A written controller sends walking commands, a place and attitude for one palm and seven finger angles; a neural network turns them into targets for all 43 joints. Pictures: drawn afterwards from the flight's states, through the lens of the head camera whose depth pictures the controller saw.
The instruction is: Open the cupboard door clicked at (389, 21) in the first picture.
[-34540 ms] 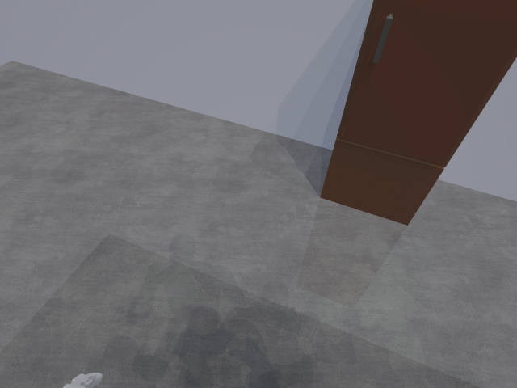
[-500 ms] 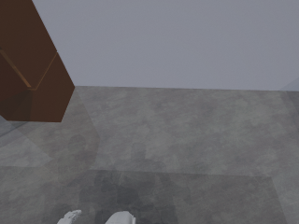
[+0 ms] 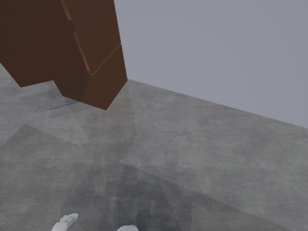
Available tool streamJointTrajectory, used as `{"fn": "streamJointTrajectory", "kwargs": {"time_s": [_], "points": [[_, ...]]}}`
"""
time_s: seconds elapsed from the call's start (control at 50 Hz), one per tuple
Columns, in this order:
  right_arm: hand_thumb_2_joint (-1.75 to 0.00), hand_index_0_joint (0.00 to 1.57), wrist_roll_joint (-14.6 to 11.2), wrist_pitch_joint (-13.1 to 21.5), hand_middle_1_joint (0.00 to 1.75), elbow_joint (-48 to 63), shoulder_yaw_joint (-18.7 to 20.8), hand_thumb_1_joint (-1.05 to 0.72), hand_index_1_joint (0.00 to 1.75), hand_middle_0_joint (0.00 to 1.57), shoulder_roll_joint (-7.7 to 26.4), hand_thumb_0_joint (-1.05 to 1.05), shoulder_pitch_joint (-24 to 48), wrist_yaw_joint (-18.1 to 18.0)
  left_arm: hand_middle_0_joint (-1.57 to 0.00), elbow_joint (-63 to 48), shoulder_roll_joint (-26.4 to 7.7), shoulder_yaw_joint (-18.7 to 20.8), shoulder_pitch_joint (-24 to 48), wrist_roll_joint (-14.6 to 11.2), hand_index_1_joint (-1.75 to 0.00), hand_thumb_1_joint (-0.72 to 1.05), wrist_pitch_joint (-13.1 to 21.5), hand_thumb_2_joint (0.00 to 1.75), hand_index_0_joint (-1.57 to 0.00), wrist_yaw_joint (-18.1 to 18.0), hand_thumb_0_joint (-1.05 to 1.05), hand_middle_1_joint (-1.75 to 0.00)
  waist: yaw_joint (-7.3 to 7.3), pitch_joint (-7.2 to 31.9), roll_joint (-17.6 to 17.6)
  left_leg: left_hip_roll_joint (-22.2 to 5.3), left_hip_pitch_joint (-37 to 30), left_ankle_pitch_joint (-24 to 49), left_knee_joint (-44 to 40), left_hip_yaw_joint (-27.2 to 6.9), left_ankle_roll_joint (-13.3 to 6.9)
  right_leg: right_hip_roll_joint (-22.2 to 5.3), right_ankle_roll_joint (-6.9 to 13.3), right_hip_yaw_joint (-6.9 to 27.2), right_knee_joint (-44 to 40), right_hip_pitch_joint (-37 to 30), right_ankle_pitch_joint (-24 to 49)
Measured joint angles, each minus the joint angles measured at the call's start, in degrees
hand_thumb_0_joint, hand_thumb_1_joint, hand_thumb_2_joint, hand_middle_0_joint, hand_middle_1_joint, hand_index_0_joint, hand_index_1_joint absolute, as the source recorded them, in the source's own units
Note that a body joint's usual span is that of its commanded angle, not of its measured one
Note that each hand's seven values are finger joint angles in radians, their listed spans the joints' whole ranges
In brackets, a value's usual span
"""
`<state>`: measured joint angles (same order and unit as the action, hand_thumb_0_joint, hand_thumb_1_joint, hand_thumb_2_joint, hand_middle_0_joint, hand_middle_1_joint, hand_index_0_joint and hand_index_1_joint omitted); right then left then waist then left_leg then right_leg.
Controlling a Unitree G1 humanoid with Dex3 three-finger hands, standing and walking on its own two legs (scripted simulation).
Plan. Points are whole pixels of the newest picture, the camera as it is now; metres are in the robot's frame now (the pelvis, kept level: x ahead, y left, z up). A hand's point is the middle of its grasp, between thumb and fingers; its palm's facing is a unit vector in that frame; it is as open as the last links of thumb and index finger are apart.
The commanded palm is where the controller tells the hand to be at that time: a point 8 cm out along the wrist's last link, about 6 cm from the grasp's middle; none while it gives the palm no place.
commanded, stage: turn to face it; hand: left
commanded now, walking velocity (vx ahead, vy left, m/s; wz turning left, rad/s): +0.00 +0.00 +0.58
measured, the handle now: out of the picture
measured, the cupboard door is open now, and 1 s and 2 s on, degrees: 42 42 42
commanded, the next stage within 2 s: take the last steps up to it in 0.52 s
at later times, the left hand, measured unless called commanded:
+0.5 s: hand out of the picture +0.05 +0.23 -0.15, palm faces +0.27 -0.93 -0.25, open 7.4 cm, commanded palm none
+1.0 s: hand out of the picture -0.04 +0.23 -0.18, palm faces +0.46 -0.87 -0.18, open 7.4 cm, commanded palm none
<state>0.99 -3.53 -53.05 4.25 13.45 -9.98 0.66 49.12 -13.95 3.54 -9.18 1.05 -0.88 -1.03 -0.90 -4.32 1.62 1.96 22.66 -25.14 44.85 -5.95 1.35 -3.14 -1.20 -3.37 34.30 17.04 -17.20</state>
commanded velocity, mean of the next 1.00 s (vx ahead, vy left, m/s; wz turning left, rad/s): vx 0.12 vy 0.06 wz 0.29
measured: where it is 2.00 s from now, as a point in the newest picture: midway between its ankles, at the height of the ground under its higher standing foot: (109, 201)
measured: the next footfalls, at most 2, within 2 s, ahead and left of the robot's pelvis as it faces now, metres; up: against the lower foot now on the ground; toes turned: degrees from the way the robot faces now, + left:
left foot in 0.24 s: +0.04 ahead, +0.13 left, +0.00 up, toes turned +13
right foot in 0.58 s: +0.10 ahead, -0.12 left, +0.00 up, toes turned +12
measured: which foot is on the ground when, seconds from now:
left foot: up 0.00-0.22, down 0.24-0.58, up 0.60-0.92, down 0.94-1.00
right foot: down 0.00-0.24, up 0.26-0.56, down 0.58-0.94, up 0.96-1.00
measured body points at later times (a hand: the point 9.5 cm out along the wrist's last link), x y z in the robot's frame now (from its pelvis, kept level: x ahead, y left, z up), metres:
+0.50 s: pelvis +0.03 +0.01 +0.01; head +0.07 +0.03 +0.46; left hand +0.03 +0.28 -0.13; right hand +0.16 -0.21 -0.13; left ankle +0.01 +0.12 -0.73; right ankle +0.04 -0.13 -0.69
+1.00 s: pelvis +0.06 +0.06 +0.00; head +0.07 +0.09 +0.45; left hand -0.06 +0.27 -0.16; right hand +0.25 -0.14 -0.12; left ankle +0.03 +0.15 -0.73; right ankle +0.05 -0.11 -0.69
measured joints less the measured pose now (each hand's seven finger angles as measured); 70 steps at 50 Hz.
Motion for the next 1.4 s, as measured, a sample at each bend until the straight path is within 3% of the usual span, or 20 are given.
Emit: {"fn": "streamJointTrajectory", "kwargs": {"time_s": [0.06, 0.1, 0.18, 0.24, 0.3, 0.38, 0.46, 0.56, 0.62, 0.68, 0.72, 0.82, 0.92, 0.96, 1.0, 1.04, 1.08, 1.26, 1.34, 1.4], "points": [[-0.9, 0.2, 0.2, -0.9, 0.3, -0.6, 0.8, -0.9, 0.3, 0.2, 1.0, 0.01, 0.5, 0.7, -0.2, 0.1, 1.5, -0.7, -1.0, 0.2, -0.3, 0.91, -0.1, 0.89, -0.2, -0.3, 0.01, -0.3, -0.29, 0.0, 0.6, -0.6, 4.3, -2.2, 15.2, 3.4, 0.5, -1.2, 0.2, -2.5, -1.3, -2.3, -1.3], [-0.9, 0.2, 0.1, -1.1, 0.3, -0.6, 0.8, -0.91, 0.3, 0.2, 0.9, 0.01, 1.0, 1.0, -0.2, 0.5, 1.9, -0.8, -1.8, 0.3, -0.3, 0.91, -0.2, 0.89, -0.2, -0.4, 0.01, -0.3, -0.41, 0.0, -0.6, -1.6, 4.6, -2.1, 16.8, 5.9, 1.1, -2.2, -0.1, -3.4, -3.1, -3.7, -0.9], [-0.9, 0.2, -0.3, -0.4, 0.3, 0.3, 0.2, -0.91, 0.3, 0.2, 0.1, 0.01, 2.0, 1.3, -0.2, 1.3, 1.9, -1.0, -2.9, 0.5, -0.3, 0.91, 0.1, 0.89, -0.2, -0.1, 0.01, -0.3, 0.04, -0.7, -3.8, -2.5, 0.3, -1.6, 3.5, 9.6, 1.5, -4.7, -0.9, -5.3, -3.8, -4.7, -1.1], [-0.9, 0.2, -0.2, 0.9, 0.3, 1.3, -0.4, -0.91, 0.3, 0.2, 0.4, 0.01, 2.2, 1.4, -0.2, 1.8, 1.7, -1.0, -4.3, 0.0, -0.3, 0.9, 0.1, 0.89, -0.2, 0.5, 0.01, -0.3, 0.32, -0.6, -4.2, -2.6, -4.9, 8.3, -10.6, 10.1, 0.2, -5.9, -2.1, -6.9, 0.9, -3.4, -3.9], [-0.9, 0.2, 0.2, 2.0, 0.3, 1.7, -0.8, -0.91, 0.3, 0.2, -0.5, 0.01, 2.6, 0.7, -0.2, 3.1, 0.5, -0.5, -4.0, -0.4, -0.3, 0.91, -1.8, 0.89, -0.2, 0.4, 0.01, -0.3, 0.6, -0.7, -5.5, -1.5, -3.5, 7.8, -8.4, 9.3, -2.8, -5.3, -3.1, -2.9, 15.5, 2.2, -13.2], [-0.9, 0.2, 0.7, 2.7, 0.3, 1.5, -1.7, -0.91, 0.3, 0.2, -1.7, 0.01, 1.6, -0.6, -0.2, 4.4, -0.2, 0.2, -2.9, -0.3, -0.3, 0.91, -3.0, 0.89, -0.2, 0.1, 0.01, -0.3, 0.81, -0.2, -4.7, -1.6, -4.6, 7.9, -11.0, 7.2, -2.8, -2.4, -2.9, 0.0, 25.5, 7.1, -12.9], [-0.9, 0.2, 0.8, 2.6, 0.3, 0.2, -2.2, -0.9, 0.3, 0.2, -2.3, 0.01, 0.7, -1.1, -0.2, 4.0, 0.0, 0.2, -1.9, -0.5, -0.3, 0.91, -2.5, 0.89, -0.19, 0.3, 0.01, -0.3, 0.86, -0.1, -2.8, -1.8, -6.1, 9.9, -14.4, 5.2, -2.5, -0.9, -2.6, 0.8, 19.7, 6.6, -11.4], [-0.9, 0.2, 0.4, 1.7, 0.3, -1.5, -2.2, -0.9, 0.3, 0.2, -2.7, 0.01, -0.4, -0.9, -0.2, 3.5, 0.4, -0.2, -2.0, -0.6, -0.3, 0.91, -1.0, 0.89, -0.19, 0.4, 0.01, -0.3, 0.75, 1.1, -1.5, -1.4, -6.0, 9.1, -12.9, 3.7, -1.0, 0.4, -1.8, 0.5, 1.1, -0.5, -2.5], [-0.9, 0.2, -0.2, 0.7, 0.3, -2.4, -1.5, -0.9, 0.3, 0.2, -1.9, 0.01, -0.6, -0.6, -0.2, 4.2, 1.6, -0.7, -2.5, 0.0, -0.3, 0.91, 0.0, 0.89, -0.19, 0.1, 0.01, -0.3, 0.63, 1.3, -0.2, -1.2, -2.9, 0.4, -3.1, 3.4, -0.6, 0.5, 1.5, -0.6, -0.3, -1.9, -1.4], [-0.9, 0.2, 0.0, -0.1, 0.3, -3.5, -0.8, -0.9, 0.3, 0.2, -1.2, 0.01, -0.5, -0.1, -0.2, 4.6, 3.1, -1.1, -3.6, 0.2, -0.3, 0.91, 0.4, 0.89, -0.2, 0.0, 0.01, -0.3, 0.68, 1.4, 0.2, -1.0, 0.8, -2.1, 10.4, 4.5, -0.2, -0.1, 1.2, -1.8, -2.4, -3.9, -1.5], [-0.9, 0.2, 0.0, -0.2, 0.3, -3.9, -0.5, -0.91, 0.3, 0.2, -1.1, 0.01, -0.6, 0.2, -0.2, 5.0, 3.6, -1.1, -4.5, 0.3, -0.3, 0.91, 0.8, 0.89, -0.2, 0.1, 0.01, -0.3, 0.74, 1.5, -0.6, -1.4, 1.7, -1.2, 13.6, 5.8, 0.2, -0.7, 0.8, -2.3, -4.8, -5.4, -0.4], [-0.9, 0.2, 0.1, 0.5, 0.3, -4.2, -0.5, -0.91, 0.3, 0.2, -1.4, 0.01, -0.7, 1.3, -0.2, 6.7, 3.8, -0.8, -6.9, 0.6, -0.3, 0.91, 2.2, 0.89, -0.2, 0.8, 0.01, -0.3, 1.76, 1.6, -3.5, -2.7, -0.2, -0.3, 4.8, 8.8, 0.7, -2.7, -0.1, -3.9, -9.4, -8.2, 0.9], [-0.9, 0.2, 0.1, 2.1, 0.3, -3.3, -1.0, -0.91, 0.3, 0.19, -1.4, 0.01, 0.0, 1.6, -0.21, 9.3, 2.6, 0.1, -9.8, 0.6, -0.3, 0.91, 2.2, 0.89, -0.2, 1.5, 0.01, -0.3, 3.06, 1.7, -5.7, -2.7, -5.3, 3.6, -11.3, 11.3, 0.0, -5.4, -2.5, -5.3, -7.2, -9.0, -1.7], [-0.9, 0.2, 0.4, 3.7, 0.3, -2.4, -1.1, -0.91, 0.3, 0.2, -1.2, 0.01, -0.1, 1.2, -0.21, 10.3, 1.9, 0.6, -11.0, 0.2, -0.3, 0.9, 1.2, 0.89, -0.2, 1.8, 0.01, -0.3, 2.7, 2.1, -5.7, -2.2, -6.2, 10.2, -14.2, 11.4, -2.4, -6.3, -2.5, -5.0, 1.0, -6.3, -6.9], [-0.9, 0.2, 0.6, 4.6, 0.3, -1.8, -1.3, -0.91, 0.3, 0.2, -1.9, 0.01, -0.4, 0.4, -0.2, 11.5, 1.1, 0.8, -10.8, 0.3, -0.3, 0.91, -0.4, 0.89, -0.2, 1.7, 0.01, -0.3, 2.71, 2.1, -5.9, -1.7, -6.4, 9.1, -11.9, 12.1, -4.0, -5.6, -1.3, -2.2, 15.5, -0.8, -12.0], [-0.9, 0.2, 0.7, 5.2, 0.3, -1.6, -1.7, -0.91, 0.3, 0.2, -2.6, 0.01, -1.7, -0.2, -0.2, 12.1, 0.6, 1.0, -9.9, 0.5, -0.3, 0.91, -1.1, 0.89, -0.2, 1.7, 0.01, -0.3, 2.26, 2.6, -5.5, -1.3, -8.1, 7.6, -13.3, 12.1, -4.6, -4.6, -0.3, -1.3, 25.7, 4.5, -11.2], [-0.9, 0.2, 0.7, 5.6, 0.3, -2.4, -2.2, -0.91, 0.3, 0.2, -3.2, 0.0, -3.5, -0.7, -0.2, 11.5, 0.5, 1.1, -8.3, 0.6, -0.3, 0.91, -1.1, 0.89, -0.19, 1.9, 0.01, -0.3, 1.96, 2.8, -4.8, -0.7, -10.3, 8.3, -16.4, 11.6, -4.6, -4.2, 0.0, -1.4, 29.0, 8.3, -7.9], [-0.9, 0.2, 0.7, 5.7, 0.3, -8.6, -3.2, -0.9, 0.3, 0.2, -5.0, 0.01, -10.6, -0.5, -0.2, 7.0, 2.4, 0.0, -0.6, 0.3, -0.3, 0.91, 0.7, 0.89, -0.19, 2.2, 0.01, -0.3, 0.25, 2.7, -1.7, 1.1, -19.5, 7.8, -24.5, 10.1, -5.3, -3.1, -0.2, -2.3, 9.5, 10.1, -1.1], [-0.9, 0.2, 0.4, 5.4, 0.3, -10.4, -3.1, -0.9, 0.3, 0.2, -5.3, 0.01, -13.7, -0.4, -0.2, 5.6, 2.8, -0.2, 0.8, 0.5, -0.3, 0.91, 2.4, 0.89, -0.19, 2.3, 0.01, -0.3, -0.59, 2.7, -1.7, 1.4, -19.7, 1.4, -17.0, 10.1, -4.5, -1.8, 1.4, -3.4, -1.4, 3.9, 4.1], [-0.9, 0.2, 0.2, 4.0, 0.3, -11.4, -2.5, -0.9, 0.3, 0.2, -4.5, 0.01, -13.3, -0.1, -0.2, 5.5, 4.2, -0.3, 1.3, 0.3, -0.3, 0.91, 3.7, 0.89, -0.19, 1.6, 0.01, -0.3, -1.24, 1.5, 0.0, -0.3, -10.9, -3.7, 5.9, 8.5, -3.4, -1.7, 2.3, -5.9, 1.4, 2.0, 3.3]]}}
